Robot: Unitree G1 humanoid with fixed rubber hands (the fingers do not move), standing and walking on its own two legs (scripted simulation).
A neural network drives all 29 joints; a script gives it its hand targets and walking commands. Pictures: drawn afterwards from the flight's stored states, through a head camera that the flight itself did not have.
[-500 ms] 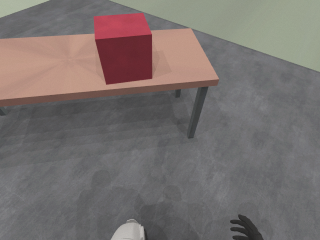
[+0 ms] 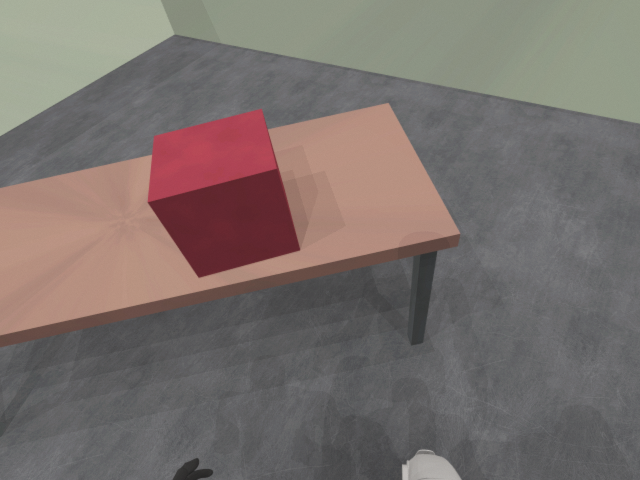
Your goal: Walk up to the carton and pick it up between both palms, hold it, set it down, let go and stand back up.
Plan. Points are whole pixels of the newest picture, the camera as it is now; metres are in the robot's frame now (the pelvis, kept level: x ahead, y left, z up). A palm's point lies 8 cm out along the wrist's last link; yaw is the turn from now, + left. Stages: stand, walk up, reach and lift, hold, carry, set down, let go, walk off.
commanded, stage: walk up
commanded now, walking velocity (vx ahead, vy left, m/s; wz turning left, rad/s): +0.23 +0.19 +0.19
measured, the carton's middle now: (229, 195) +0.68 +0.19 -0.05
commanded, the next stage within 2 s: none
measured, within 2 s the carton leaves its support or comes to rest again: neither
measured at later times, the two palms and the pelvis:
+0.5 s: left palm out of the picture +0.08 +0.32 -0.14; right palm (429, 428) +0.20 -0.12 -0.09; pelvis +0.09 +0.08 +0.02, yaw +2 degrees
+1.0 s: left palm out of the picture +0.13 +0.33 -0.11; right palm out of the picture +0.10 -0.12 -0.11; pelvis +0.10 +0.11 +0.03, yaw +3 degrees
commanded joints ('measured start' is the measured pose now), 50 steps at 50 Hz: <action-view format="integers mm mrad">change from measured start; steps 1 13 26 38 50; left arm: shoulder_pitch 61 161 203 16 279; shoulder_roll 248 268 117 89 176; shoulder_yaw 66 92 46 9 55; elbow -41 27 108 130 213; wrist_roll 8 24 -9 -12 6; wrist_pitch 8 -1 84 38 21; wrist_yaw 9 -17 -16 -7 22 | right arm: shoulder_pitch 48 -95 -103 -70 -143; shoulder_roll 11 17 -5 22 64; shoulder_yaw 4 41 62 53 39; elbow -72 -138 -87 -18 -39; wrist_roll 3 9 25 30 -2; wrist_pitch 1 11 -74 -28 -10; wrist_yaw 8 20 -61 -64 -11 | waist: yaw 61 86 88 23 129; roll -322 -310 179 -292 -242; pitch -102 -133 -164 -77 100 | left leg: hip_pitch -213 72 184 255 -220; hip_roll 101 107 313 157 115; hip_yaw -87 52 -145 -61 -39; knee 132 -501 -794 -805 -296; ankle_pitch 203 230 1128 462 106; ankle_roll -18 -30 176 73 25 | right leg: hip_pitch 172 110 129 233 313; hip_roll -258 -209 110 26 -269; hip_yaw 276 149 114 188 447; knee -531 -458 111 -447 -751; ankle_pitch -79 117 -185 246 -535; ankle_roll -66 -109 19 -56 -180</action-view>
